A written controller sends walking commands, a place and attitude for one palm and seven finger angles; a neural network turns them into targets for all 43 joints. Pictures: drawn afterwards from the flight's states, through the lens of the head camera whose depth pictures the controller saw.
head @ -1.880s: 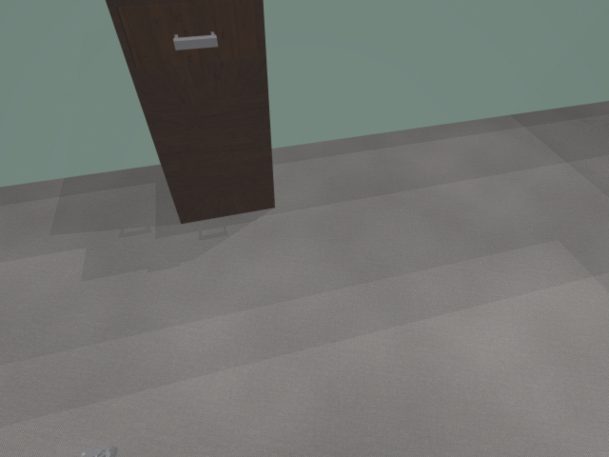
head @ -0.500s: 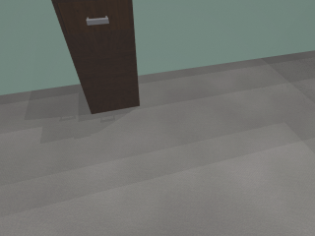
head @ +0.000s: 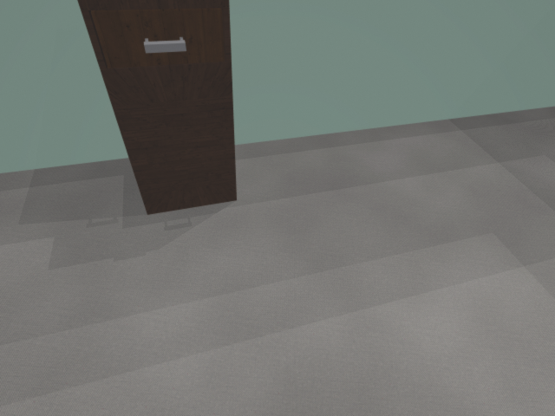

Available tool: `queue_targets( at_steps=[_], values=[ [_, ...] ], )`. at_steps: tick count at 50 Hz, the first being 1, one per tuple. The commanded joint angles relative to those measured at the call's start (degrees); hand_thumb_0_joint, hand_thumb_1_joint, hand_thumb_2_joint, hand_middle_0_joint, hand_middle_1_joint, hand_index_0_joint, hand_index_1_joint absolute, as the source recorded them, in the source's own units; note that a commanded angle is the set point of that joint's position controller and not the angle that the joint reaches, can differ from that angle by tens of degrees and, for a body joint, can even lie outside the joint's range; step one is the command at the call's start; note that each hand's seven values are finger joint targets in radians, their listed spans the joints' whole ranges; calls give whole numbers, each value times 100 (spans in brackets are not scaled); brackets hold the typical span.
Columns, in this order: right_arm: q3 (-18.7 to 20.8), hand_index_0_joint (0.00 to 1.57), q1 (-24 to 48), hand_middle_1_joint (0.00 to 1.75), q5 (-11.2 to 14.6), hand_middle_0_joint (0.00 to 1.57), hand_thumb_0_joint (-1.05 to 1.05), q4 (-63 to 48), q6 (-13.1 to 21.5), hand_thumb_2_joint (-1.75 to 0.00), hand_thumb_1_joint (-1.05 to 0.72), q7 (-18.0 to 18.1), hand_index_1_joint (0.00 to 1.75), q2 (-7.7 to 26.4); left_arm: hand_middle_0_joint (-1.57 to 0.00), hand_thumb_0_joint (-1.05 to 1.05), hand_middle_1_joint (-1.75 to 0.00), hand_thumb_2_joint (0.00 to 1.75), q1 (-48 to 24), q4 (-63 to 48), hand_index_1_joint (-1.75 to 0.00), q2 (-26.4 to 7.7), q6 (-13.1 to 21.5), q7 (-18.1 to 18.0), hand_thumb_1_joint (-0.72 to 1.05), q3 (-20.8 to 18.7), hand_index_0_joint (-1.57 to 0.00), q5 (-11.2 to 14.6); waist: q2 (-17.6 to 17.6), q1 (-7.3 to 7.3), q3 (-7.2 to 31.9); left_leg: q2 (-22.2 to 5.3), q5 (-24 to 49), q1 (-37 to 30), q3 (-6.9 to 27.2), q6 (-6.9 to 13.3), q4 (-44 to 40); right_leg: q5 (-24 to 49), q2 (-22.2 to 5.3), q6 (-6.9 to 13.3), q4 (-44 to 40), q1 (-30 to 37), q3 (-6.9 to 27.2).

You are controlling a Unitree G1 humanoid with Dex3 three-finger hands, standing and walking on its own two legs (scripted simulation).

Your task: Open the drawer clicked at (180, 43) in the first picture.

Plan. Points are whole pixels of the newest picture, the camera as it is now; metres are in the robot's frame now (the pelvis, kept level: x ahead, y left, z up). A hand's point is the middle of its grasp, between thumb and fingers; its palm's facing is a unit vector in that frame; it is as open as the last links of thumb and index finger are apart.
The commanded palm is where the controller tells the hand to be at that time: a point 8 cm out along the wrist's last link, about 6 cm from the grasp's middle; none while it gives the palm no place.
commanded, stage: walk to a spot facing it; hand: left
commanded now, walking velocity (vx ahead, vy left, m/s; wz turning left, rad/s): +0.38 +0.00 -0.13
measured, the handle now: (164, 43) +1.14 +0.45 +0.04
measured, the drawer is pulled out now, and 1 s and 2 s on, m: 0.00 0.00 0.00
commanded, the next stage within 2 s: turn to face it in 0.70 s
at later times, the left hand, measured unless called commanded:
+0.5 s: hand (214, 332) +0.30 +0.14 -0.17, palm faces -0.05 -0.98 -0.20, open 7.3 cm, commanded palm none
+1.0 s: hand (195, 280) +0.41 +0.20 -0.17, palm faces +0.09 -0.98 -0.15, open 7.4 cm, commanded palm none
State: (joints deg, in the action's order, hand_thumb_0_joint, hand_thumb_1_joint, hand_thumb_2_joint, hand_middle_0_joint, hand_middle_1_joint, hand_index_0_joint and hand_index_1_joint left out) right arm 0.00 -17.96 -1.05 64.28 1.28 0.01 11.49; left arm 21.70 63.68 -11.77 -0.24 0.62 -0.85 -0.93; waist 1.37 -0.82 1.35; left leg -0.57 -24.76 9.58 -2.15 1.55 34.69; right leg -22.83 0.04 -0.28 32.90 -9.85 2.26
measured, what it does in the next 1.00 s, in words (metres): walks ahead: right foot, then left foot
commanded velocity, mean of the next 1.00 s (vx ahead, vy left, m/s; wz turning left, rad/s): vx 0.27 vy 0.00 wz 0.10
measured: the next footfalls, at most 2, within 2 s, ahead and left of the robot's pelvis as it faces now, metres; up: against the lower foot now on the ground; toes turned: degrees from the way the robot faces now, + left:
right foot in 0.36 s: +0.28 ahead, -0.14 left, +0.00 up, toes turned -11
left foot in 0.76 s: +0.45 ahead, +0.10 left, +0.00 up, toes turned +11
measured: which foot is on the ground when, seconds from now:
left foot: down 0.00-0.36, up 0.38-0.74, down 0.76-1.00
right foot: down 0.00-0.00, up 0.02-0.34, down 0.36-0.76, up 0.78-1.00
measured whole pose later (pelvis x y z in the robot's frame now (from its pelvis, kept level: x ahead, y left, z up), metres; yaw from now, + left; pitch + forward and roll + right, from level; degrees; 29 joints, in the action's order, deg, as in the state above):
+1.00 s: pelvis +0.40 +0.02 +0.02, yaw +2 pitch +0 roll -2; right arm 2.2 -15.3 -0.7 60.7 3.6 1.7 8.8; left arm 14.8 60.9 -10.7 0.1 -0.5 -2.9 -1.2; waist 2.1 -0.5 -3.0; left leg -0.8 -12.9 11.3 -8.8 4.4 24.3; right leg -17.9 -6.2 -3.4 59.8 -28.4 -3.7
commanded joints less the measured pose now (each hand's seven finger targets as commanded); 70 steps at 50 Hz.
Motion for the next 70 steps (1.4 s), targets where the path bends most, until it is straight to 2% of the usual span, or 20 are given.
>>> queue_targets(
  at_steps=[1,3,12,16,17,18,19,21,25,36,37,38,39,42,44,49,60,62,63,70],
  values=[
    [265,20,-2064,30,-59,20,0,385,304,-90,-90,205,30,1022,-20,0,-30,90,-1262,-858,-30,-553,319,-90,90,-149,-20,-20,-1673,886,-982,-2203,3757,-2066,2808,1068,-1858,-855,51,210,2959,-3497,-350],
    [202,20,-1802,30,-56,20,0,265,334,-90,-90,254,30,729,-20,0,-30,90,-1426,-833,-30,-373,311,-26,90,-195,-20,-26,-613,656,-1269,-2174,4172,-1750,2153,1179,-1774,-561,-420,231,3423,-3644,-170],
    [209,20,-1535,30,-4,20,0,374,429,-90,-90,283,30,442,-20,0,-30,90,-1777,-1028,-30,110,182,146,90,-165,-20,4,-874,240,-1088,-1253,4517,-781,112,646,-2287,1092,-142,286,814,-1681,-1173],
    [295,20,-1250,30,45,20,0,337,383,-90,-90,237,30,598,-20,0,-30,90,135,-485,-30,-344,269,35,90,-341,-20,-72,-582,-680,12,-1067,5482,-339,-286,308,267,1477,141,591,-3,955,-1154],
    [265,20,-1283,30,103,20,0,261,386,-90,-90,163,30,339,-20,0,-30,90,864,-283,-30,-858,348,-44,90,-478,-20,-121,123,-949,433,-768,3643,884,-371,150,1978,1126,-971,938,-267,2167,52],
    [235,20,-1544,30,149,20,0,104,398,-90,-90,163,30,-49,-20,0,-30,90,1152,-216,-30,-1349,362,-107,90,-571,-20,-62,1099,-724,1020,-26,-515,2125,-321,-32,4118,1089,-2643,1631,-1050,2694,2741],
    [262,20,-1047,30,138,20,0,-47,338,-90,-90,131,30,44,-20,0,-30,90,817,-312,-30,-1398,327,-103,90,-591,-20,52,748,-732,743,-293,-540,2329,209,113,4749,-344,-2758,1750,-1816,1846,3075],
    [312,20,-474,30,13,20,0,-240,257,-90,-90,63,30,16,-20,0,-30,90,-282,-556,-30,-826,319,-168,90,-442,-20,15,132,-280,-435,-814,225,2558,374,111,4609,-944,-2429,1389,-2060,67,2113],
    [301,20,-912,30,-54,20,0,-178,-16,-90,-90,7,30,-228,-20,0,-30,90,-725,-606,-30,-430,413,-163,90,-270,-20,-60,325,360,-548,-950,599,1778,48,-155,3170,247,-1727,935,-2243,-1259,235],
    [385,20,54,30,-38,20,0,-726,192,-90,-90,-153,30,143,-20,0,-30,90,-206,-417,-30,-646,400,-111,90,-339,-20,-59,-124,370,-669,-461,1282,225,-702,-129,-148,1087,-1386,664,-1184,-729,-501],
    [448,20,-616,30,-75,20,0,-526,232,-90,-90,-101,30,475,-20,0,-30,90,-123,-456,-30,-504,382,-95,90,-302,-20,-33,-787,631,-320,-668,1078,-794,-282,11,-614,1487,-994,474,130,-1056,-848],
    [607,20,-1301,30,-164,20,0,-387,268,-90,-90,-31,30,1147,-20,0,-30,90,28,-576,-30,-149,365,-49,90,-256,-20,32,-2191,790,90,-2099,990,-1656,1776,583,-1453,90,-219,120,2107,-2141,-1370],
    [588,20,-1571,30,-112,20,0,-283,224,-90,-90,28,30,1292,-20,0,-30,90,-287,-773,-30,-244,384,-75,90,-232,-20,-8,-2209,875,260,-2662,1084,-1701,2685,888,-2070,-1167,-33,131,3402,-2623,-789],
    [354,20,-419,30,-40,20,0,-518,296,-90,-90,134,30,618,-20,0,-30,90,-576,-583,-30,-209,360,-36,90,-259,-20,-47,-551,346,-370,-2171,3000,-518,1522,845,-1930,10,-733,-3,3894,-2702,-328],
    [281,20,-81,30,13,20,0,-502,369,-90,-90,161,30,432,-20,0,-30,90,-186,-397,-30,-9,246,-57,90,-213,-20,-45,-790,56,-162,-1675,4217,-244,491,672,-1868,319,-792,-183,3270,-2072,-434],
    [360,20,-115,30,37,20,0,-486,251,-90,-90,156,30,560,-20,0,-30,90,-297,-518,-30,-43,41,-137,90,-266,-20,-39,-654,5,-9,-1393,4933,-333,367,750,-1722,622,-620,-406,2608,-1931,-576],
    [509,20,21,30,-5,20,0,-592,-74,-90,-90,145,30,695,-20,0,-30,90,-734,-967,-30,-205,99,-211,90,-328,-20,36,-744,-51,-116,-1097,3580,163,970,432,-648,1373,-310,-321,-554,-280,-729],
    [429,20,-309,30,74,20,0,-746,-46,-90,-90,75,30,116,-20,0,-30,90,-181,-848,-30,-1028,234,-307,90,-475,-20,-70,1414,-140,471,63,212,1892,-25,-269,1327,4224,-2315,343,-1041,1700,1097],
    [471,20,-266,30,61,20,0,-811,-126,-90,-90,127,30,248,-20,0,-30,90,-23,-898,-30,-1104,201,-294,90,-433,-20,-8,1232,-171,565,97,-1252,1789,232,-314,2268,4921,-2898,866,-1157,1193,1221],
    [454,20,247,30,7,20,0,-749,-362,-90,-90,-7,30,181,-20,0,-30,90,-850,-1117,-30,-596,168,-317,90,-333,-20,-50,811,109,-169,-289,18,1829,127,-501,2894,3512,-1916,720,-1350,49,-401]
  ],
)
